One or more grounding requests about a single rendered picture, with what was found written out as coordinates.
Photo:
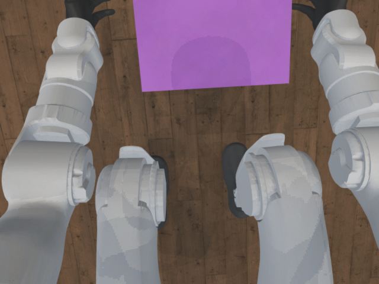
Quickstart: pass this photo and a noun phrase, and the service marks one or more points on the right robot upper arm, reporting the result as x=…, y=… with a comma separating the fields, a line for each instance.
x=354, y=164

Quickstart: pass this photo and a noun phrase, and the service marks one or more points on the right robot hand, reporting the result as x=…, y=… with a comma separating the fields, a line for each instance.
x=322, y=8

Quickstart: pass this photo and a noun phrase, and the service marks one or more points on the left robot thigh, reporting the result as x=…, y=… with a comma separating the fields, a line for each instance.
x=127, y=233

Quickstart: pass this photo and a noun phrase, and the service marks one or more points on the carton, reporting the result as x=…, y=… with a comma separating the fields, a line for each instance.
x=194, y=44

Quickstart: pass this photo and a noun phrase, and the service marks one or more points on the right robot forearm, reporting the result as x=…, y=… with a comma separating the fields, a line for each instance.
x=347, y=71

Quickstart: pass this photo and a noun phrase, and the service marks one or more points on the left robot forearm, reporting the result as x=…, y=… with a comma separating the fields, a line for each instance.
x=63, y=109

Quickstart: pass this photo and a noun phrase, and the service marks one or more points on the right robot foot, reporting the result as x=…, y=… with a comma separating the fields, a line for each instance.
x=231, y=158

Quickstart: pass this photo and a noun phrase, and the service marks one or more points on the left robot hand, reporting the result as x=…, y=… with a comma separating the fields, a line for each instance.
x=84, y=9

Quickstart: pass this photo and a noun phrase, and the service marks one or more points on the left robot upper arm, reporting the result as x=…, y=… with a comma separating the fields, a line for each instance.
x=44, y=181

